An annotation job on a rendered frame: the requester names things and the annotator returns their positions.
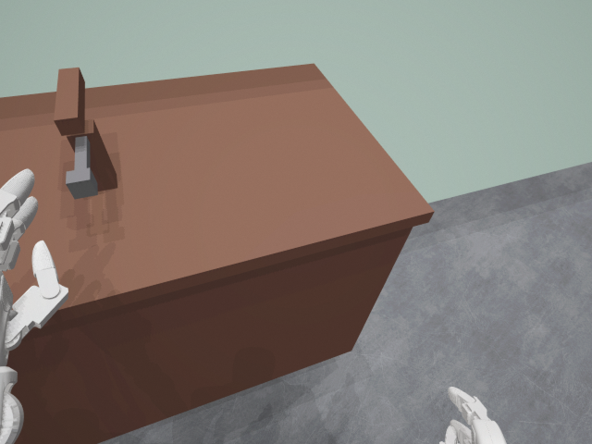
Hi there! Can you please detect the robot left forearm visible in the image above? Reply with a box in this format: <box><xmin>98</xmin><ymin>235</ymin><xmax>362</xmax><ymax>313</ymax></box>
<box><xmin>0</xmin><ymin>366</ymin><xmax>24</xmax><ymax>444</ymax></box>

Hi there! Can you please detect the counter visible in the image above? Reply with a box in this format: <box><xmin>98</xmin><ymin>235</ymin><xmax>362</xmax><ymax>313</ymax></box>
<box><xmin>0</xmin><ymin>64</ymin><xmax>435</xmax><ymax>444</ymax></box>

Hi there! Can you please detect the tap lever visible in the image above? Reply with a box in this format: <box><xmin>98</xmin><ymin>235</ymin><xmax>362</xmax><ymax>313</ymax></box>
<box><xmin>66</xmin><ymin>136</ymin><xmax>98</xmax><ymax>199</ymax></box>

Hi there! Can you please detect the robot left hand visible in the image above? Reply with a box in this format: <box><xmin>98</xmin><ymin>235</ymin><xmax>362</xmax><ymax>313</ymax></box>
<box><xmin>0</xmin><ymin>169</ymin><xmax>68</xmax><ymax>366</ymax></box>

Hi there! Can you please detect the robot right hand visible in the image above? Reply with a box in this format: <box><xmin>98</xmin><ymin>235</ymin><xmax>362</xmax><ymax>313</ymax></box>
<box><xmin>439</xmin><ymin>387</ymin><xmax>507</xmax><ymax>444</ymax></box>

